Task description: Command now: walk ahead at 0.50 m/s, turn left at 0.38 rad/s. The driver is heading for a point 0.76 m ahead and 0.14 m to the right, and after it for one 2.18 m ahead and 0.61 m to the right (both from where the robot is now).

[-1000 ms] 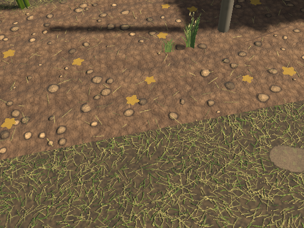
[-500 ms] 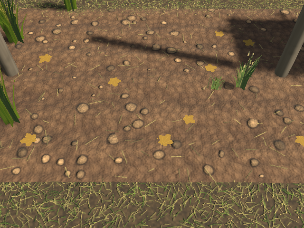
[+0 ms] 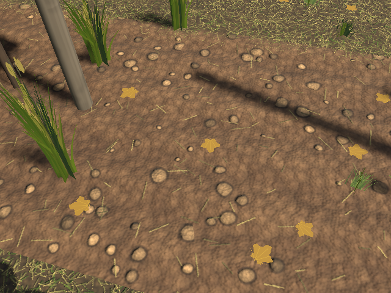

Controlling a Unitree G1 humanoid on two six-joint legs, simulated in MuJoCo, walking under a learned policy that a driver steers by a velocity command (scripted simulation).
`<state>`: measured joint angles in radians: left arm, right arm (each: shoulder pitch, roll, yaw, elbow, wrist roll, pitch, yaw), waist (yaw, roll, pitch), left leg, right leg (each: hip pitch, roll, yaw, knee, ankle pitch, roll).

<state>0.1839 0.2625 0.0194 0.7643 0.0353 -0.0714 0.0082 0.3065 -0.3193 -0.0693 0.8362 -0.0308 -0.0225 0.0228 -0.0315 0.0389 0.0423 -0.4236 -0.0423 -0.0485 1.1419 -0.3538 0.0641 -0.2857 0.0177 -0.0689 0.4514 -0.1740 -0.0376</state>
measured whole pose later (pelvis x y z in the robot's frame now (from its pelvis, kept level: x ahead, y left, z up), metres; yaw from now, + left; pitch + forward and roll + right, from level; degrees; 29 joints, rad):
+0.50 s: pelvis +0.24 +0.03 +0.01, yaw -8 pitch +1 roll +0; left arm 0.33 0.28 0.07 0.86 0.02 -0.02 -0.03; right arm 0.25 -0.23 -0.02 0.80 -0.03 -0.08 -0.01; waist 0.01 -0.05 0.01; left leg -0.20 0.00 0.13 0.38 -0.20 0.05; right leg -0.49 -0.04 0.01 1.09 -0.31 -0.05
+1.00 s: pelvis +0.47 -0.08 +0.00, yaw -26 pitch +0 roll +0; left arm 0.23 0.27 0.07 0.81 0.01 -0.02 -0.01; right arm 0.24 -0.25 -0.03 0.80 -0.03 -0.06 0.01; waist -0.02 0.02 0.06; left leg -0.47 0.10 0.01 1.18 -0.33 0.00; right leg -0.27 0.12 -0.05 0.45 -0.19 -0.13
